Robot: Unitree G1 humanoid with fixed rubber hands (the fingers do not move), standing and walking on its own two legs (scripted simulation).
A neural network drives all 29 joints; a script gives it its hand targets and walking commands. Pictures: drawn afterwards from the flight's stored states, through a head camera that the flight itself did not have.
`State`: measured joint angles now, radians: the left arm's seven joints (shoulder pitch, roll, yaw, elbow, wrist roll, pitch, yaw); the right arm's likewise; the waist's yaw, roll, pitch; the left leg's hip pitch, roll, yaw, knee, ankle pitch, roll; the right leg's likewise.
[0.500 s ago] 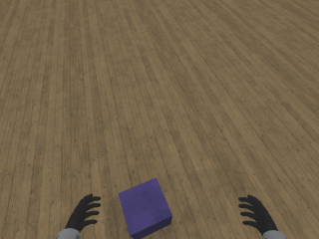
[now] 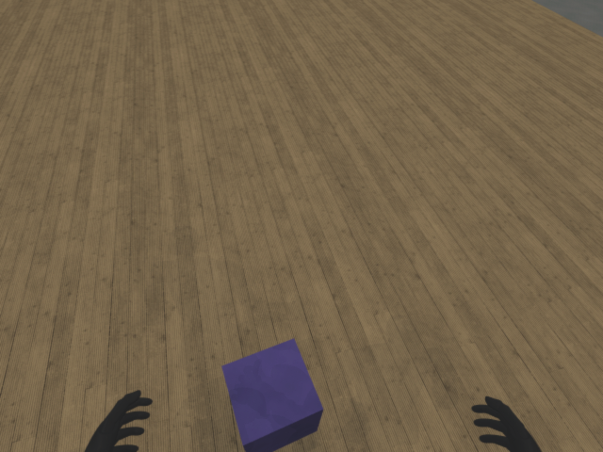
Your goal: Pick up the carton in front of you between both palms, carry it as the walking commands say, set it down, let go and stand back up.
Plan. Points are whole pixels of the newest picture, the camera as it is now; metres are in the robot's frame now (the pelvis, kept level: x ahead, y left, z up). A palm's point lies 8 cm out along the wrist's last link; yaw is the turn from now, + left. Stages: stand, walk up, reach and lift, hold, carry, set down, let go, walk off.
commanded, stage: stand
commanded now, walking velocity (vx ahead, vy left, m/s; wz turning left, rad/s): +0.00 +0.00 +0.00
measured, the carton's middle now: (272, 400) +0.35 +0.09 -0.64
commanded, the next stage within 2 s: none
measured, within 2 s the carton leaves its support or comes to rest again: neither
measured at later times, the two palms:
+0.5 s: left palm (91, 442) +0.15 +0.31 -0.10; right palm out of the picture +0.12 -0.27 -0.08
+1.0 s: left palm out of the picture +0.09 +0.31 -0.11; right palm out of the picture +0.09 -0.29 -0.08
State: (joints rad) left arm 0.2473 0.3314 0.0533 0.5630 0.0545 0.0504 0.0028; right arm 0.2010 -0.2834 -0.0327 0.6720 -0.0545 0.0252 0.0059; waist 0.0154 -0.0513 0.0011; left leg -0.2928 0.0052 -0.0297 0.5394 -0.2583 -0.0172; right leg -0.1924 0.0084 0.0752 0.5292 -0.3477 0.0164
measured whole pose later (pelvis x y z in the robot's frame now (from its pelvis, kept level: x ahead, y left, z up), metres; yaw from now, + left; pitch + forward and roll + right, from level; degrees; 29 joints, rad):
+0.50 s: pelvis +0.02 +0.02 +0.00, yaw -1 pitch -1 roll +0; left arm 0.18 0.37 0.02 0.79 0.03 0.01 0.03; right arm 0.18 -0.32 -0.02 0.85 -0.03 0.00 -0.02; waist -0.01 -0.05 0.01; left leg -0.23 -0.01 -0.01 0.53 -0.29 0.01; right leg -0.11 -0.01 0.10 0.46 -0.35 0.04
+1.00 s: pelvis +0.00 +0.01 +0.01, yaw -1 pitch -2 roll +0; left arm 0.21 0.38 0.00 0.93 0.03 -0.01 0.02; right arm 0.15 -0.36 -0.01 0.97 -0.02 0.00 -0.01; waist -0.01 -0.04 0.03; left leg -0.18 0.00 -0.01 0.43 -0.21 0.00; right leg -0.07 -0.01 0.09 0.38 -0.28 0.03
